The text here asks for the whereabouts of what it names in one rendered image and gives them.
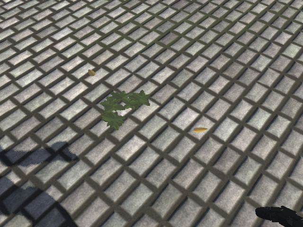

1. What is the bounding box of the robot right hand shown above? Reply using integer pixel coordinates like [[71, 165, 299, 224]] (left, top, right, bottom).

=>
[[255, 205, 303, 227]]

